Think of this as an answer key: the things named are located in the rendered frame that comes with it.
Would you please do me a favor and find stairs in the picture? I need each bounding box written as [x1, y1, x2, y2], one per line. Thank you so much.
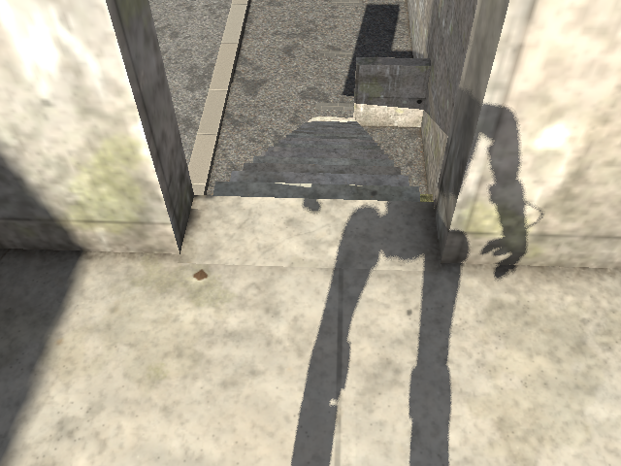
[213, 116, 420, 202]

